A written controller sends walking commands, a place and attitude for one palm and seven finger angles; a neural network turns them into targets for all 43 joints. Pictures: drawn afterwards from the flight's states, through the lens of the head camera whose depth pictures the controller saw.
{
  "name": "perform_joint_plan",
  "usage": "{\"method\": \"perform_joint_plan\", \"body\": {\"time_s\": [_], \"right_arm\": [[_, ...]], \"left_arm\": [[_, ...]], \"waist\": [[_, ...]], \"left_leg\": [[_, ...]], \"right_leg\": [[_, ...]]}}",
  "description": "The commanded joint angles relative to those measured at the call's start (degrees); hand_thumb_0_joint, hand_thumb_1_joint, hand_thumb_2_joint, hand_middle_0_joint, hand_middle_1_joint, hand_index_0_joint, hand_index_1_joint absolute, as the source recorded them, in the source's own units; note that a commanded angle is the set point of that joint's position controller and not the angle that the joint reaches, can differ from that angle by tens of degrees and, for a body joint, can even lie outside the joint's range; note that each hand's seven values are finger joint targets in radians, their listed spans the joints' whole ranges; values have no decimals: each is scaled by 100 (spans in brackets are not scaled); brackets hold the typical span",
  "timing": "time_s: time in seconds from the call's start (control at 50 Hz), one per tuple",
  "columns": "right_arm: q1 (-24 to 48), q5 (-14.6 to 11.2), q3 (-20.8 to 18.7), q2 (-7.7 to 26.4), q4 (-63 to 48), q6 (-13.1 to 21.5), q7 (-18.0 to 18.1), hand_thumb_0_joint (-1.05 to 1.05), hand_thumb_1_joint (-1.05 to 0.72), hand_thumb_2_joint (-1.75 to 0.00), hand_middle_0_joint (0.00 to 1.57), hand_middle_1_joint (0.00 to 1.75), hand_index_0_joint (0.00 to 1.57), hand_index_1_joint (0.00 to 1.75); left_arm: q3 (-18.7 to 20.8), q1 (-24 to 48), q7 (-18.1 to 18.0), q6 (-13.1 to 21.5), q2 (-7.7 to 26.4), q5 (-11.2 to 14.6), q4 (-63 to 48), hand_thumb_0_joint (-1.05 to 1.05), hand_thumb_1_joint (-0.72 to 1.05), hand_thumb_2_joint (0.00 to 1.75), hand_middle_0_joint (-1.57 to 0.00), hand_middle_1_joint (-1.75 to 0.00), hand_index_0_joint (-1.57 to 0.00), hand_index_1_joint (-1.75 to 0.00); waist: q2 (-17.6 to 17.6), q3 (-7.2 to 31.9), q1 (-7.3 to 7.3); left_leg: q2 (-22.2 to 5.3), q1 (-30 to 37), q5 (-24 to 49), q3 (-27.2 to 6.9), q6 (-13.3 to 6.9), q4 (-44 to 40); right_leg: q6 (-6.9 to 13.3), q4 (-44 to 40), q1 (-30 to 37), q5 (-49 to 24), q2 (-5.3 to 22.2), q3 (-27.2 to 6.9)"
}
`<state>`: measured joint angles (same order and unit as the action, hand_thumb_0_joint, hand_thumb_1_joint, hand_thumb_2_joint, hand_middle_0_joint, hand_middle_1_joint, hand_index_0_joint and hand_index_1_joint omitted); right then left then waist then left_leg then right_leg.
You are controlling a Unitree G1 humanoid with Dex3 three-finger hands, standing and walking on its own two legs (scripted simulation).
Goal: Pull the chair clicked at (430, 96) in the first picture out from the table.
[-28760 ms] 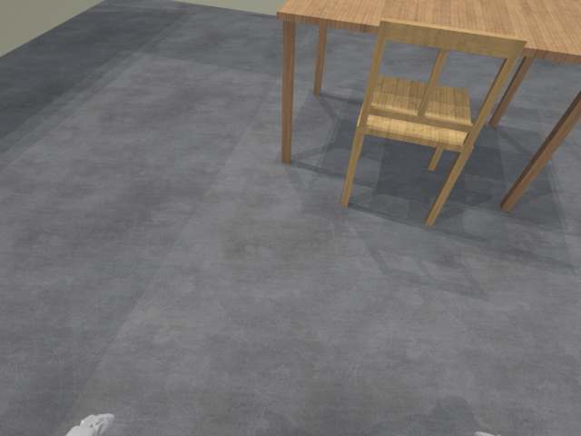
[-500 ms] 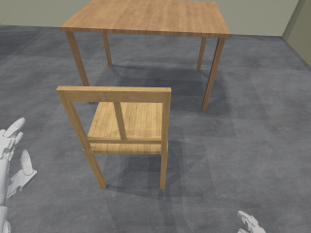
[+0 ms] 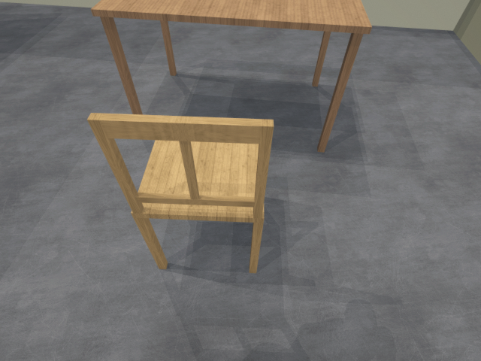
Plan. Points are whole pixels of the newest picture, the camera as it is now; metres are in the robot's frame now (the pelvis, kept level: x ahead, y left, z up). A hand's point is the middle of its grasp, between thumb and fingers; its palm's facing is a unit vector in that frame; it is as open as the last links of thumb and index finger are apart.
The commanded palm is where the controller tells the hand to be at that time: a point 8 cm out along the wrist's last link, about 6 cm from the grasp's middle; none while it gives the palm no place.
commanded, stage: let the arm hang, fingers relaxed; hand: left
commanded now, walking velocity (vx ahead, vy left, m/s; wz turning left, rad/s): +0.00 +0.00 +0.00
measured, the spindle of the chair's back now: (190, 170) +0.58 +0.18 -0.12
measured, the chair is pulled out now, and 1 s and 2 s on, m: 0.61 0.61 0.61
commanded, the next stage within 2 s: look to check the result in 0.56 s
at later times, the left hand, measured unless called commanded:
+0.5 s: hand out of the picture +0.00 +0.15 -0.18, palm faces +0.02 -0.99 -0.16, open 7.3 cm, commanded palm none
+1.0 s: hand out of the picture +0.00 +0.15 -0.17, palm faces +0.03 -0.99 -0.17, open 7.3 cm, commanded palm none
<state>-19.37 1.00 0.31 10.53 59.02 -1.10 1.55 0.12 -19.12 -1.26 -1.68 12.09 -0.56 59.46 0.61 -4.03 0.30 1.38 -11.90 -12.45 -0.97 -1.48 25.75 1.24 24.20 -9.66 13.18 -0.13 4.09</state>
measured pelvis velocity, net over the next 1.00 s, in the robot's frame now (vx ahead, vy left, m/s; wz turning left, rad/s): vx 0.02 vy -0.01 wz -0.01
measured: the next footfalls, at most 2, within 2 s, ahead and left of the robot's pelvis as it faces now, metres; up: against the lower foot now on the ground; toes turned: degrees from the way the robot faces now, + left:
none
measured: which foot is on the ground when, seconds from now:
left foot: down 0.00-1.00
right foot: down 0.00-1.00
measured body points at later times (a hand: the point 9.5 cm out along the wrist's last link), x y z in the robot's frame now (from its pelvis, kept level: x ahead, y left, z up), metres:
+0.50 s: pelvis +0.01 +0.00 +0.00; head +0.02 -0.01 +0.45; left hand +0.00 +0.20 -0.16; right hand -0.01 -0.20 -0.16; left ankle +0.02 +0.10 -0.74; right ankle +0.00 -0.11 -0.74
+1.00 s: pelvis +0.02 -0.01 +0.00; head +0.03 -0.01 +0.45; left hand +0.00 +0.20 -0.16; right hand -0.01 -0.21 -0.16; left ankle +0.02 +0.10 -0.74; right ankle +0.00 -0.11 -0.74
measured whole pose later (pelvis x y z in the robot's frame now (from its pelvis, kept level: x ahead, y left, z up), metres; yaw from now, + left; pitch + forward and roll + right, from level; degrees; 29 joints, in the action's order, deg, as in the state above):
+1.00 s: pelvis +0.02 -0.01 +0.00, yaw -1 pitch -2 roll +0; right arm -18.8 0.5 0.8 6.5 63.1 0.5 2.4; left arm -0.7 -18.2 -1.9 -0.1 6.7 -0.3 62.2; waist 0.6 -3.4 0.2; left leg 1.2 -9.8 -13.5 -0.5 -1.0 24.8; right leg 1.7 24.7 -8.4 14.9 -0.3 3.5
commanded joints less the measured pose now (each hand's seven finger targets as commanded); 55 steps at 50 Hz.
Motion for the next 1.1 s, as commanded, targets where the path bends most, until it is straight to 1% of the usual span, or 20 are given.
{"method": "perform_joint_plan", "body": {"time_s": [0.0, 0.02, 0.06, 0.1, 0.12, 0.2, 0.24, 0.4, 0.42, 0.48, 0.6, 0.64, 0.7, 0.72, 0.84, 0.88, 0.94, 0.98, 1.0, 1.08], "right_arm": [[-363, -24, -76, 469, -118, 146, 12, 0, -90, -90, 20, 30, 20, 30], [-396, -30, -72, 414, -68, 134, 13, 0, -90, -90, 20, 30, 20, 30], [-430, -24, -56, 397, 5, 142, 17, 0, -90, -90, 20, 30, 20, 30], [-513, -30, -50, 340, 72, 156, 23, 0, -90, -90, 20, 30, 20, 30], [-500, -38, -37, 295, 113, 146, 24, 0, -90, -90, 20, 30, 20, 30], [-558, -39, -33, 205, 205, 186, 42, 0, -90, -90, 20, 30, 20, 30], [-527, -42, -32, 146, 229, 176, 48, 0, -90, -90, 20, 30, 20, 30], [-567, -46, -40, -4, 289, 216, 84, 0, -90, -90, 20, 30, 20, 30], [-540, -52, -39, -38, 296, 204, 89, 0, -90, -90, 20, 30, 20, 30], [-588, -47, -49, -16, 303, 218, 95, 0, -90, -90, 20, 30, 20, 30], [-583, -54, -52, 15, 300, 237, 101, 0, -90, -90, 20, 30, 20, 30], [-539, -52, -52, 22, 303, 224, 102, 0, -90, -90, 20, 30, 20, 30], [-557, -55, -53, 25, 305, 226, 101, 0, -90, -90, 20, 30, 20, 30], [-538, -60, -49, -11, 307, 212, 100, 0, -90, -90, 20, 30, 20, 30], [-529, -54, -54, 44, 308, 217, 100, 0, -90, -90, 20, 30, 20, 30], [-536, -55, -51, 53, 328, 236, 104, 0, -90, -90, 20, 30, 20, 30], [-507, -59, -46, 37, 329, 229, 104, 0, -90, -90, 20, 30, 20, 30], [-516, -56, -51, 56, 331, 223, 104, 0, -90, -90, 20, 30, 20, 30], [-529, -60, -51, 54, 336, 230, 102, 0, -90, -90, 20, 30, 20, 30], [-547, -61, -47, 33, 353, 242, 110, 0, -90, -90, 20, 30, 20, 30]], "left_arm": [[9, -195, -51, 140, 361, 21, -134, 0, 90, 90, -20, -30, -20, -30], [3, -187, -59, 136, 349, 18, -95, 0, 90, 90, -20, -30, -20, -30], [-10, -279, -70, 141, 308, 23, -17, 0, 90, 90, -20, -30, -20, -30], [-15, -329, -80, 151, 280, 28, 34, 0, 90, 90, -20, -30, -20, -30], [-26, -330, -86, 149, 272, 26, 52, 0, 90, 90, -20, -30, -20, -30], [-12, -405, -107, 165, 170, 27, 98, 0, 90, 90, -20, -30, -20, -30], [-18, -429, -117, 167, 125, 23, 125, 0, 90, 90, -20, -30, -20, -30], [23, -440, -128, 178, -13, 23, 146, 0, 90, 90, -20, -30, -20, -30], [14, -461, -129, 179, -26, 22, 163, 0, 90, 90, -20, -30, -20, -30], [31, -417, -128, 179, -32, 24, 123, 0, 90, 90, -20, -30, -20, -30], [38, -405, -129, 192, -30, 29, 111, 0, 90, 90, -20, -30, -20, -30], [26, -417, -127, 186, -46, 28, 123, 0, 90, 90, -20, -30, -20, -30], [33, -408, -127, 189, -23, 29, 119, 0, 90, 90, -20, -30, -20, -30], [21, -402, -127, 188, -39, 29, 125, 0, 90, 90, -20, -30, -20, -30], [20, -398, -123, 191, -25, 28, 129, 0, 90, 90, -20, -30, -20, -30], [29, -406, -123, 200, -17, 32, 127, 0, 90, 90, -20, -30, -20, -30], [25, -407, -123, 193, -22, 28, 134, 0, 90, 90, -20, -30, -20, -30], [20, -392, -121, 197, -25, 38, 128, 0, 90, 90, -20, -30, -20, -30], [27, -387, -121, 199, -18, 34, 119, 0, 90, 90, -20, -30, -20, -30], [39, -390, -126, 207, -17, 38, 113, 0, 90, 90, -20, -30, -20, -30]], "waist": [[-81, 45, -47], [-124, -114, -50], [-210, -113, -39], [-98, -21, -55], [-119, -182, -42], [-84, -53, -32], [-131, -214, -33], [126, -179, -28], [44, -237, -18], [102, -168, -44], [-22, -3, -45], [-41, -187, -39], [13, -112, -51], [-33, -216, -41], [20, -193, -58], [8, -37, -47], [15, -201, -39], [-80, -125, -50], [16, -117, -51], [3, -32, -46]], "left_leg": [[-595, -183, -160, -590, -186, -652], [-585, -312, -211, -590, -201, -669], [-563, -233, -161, -555, -191, -622], [-571, -137, -52, -524, -188, -594], [-570, -229, -72, -518, -201, -606], [-572, -132, 232, -485, -186, -554], [-553, -167, 214, -452, -179, -527], [-561, -138, 476, -476, -185, -512], [-566, -138, 465, -454, -194, -486], [-572, -106, 540, -496, -182, -508], [-578, 35, 784, -507, -193, -481], [-581, 8, 675, -490, -190, -506], [-578, 62, 733, -493, -186, -500], [-583, -1, 631, -497, -197, -518], [-576, 46, 669, -489, -180, -530], [-594, 134, 824, -485, -180, -510], [-586, 54, 742, -493, -181, -532], [-578, 106, 679, -496, -173, -526], [-578, 93, 718, -496, -176, -532], [-587, 121, 936, -488, -176, -500]], "right_leg": [[204, -508, -78, 108, 583, -642], [220, -542, -98, 170, 562, -636], [227, -532, -192, 197, 596, -690], [225, -502, -204, 138, 602, -697], [232, -527, -231, 142, 579, -679], [225, -421, -167, -111, 602, -694], [235, -460, -253, -92, 601, -723], [224, -387, -167, -324, 596, -683], [232, -434, -178, -345, 582, -658], [222, -381, -146, -363, 588, -653], [207, -370, -31, -517, 609, -623], [213, -418, -143, -443, 601, -628], [208, -416, -94, -479, 606, -636], [222, -463, -119, -419, 584, -628], [224, -445, -119, -450, 599, -659], [214, -407, -50, -558, 606, -650], [212, -442, -91, -501, 602, -643], [226, -448, -88, -445, 608, -670], [220, -446, -69, -460, 621, -662], [224, -409, 29, -640, 627, -636]]}}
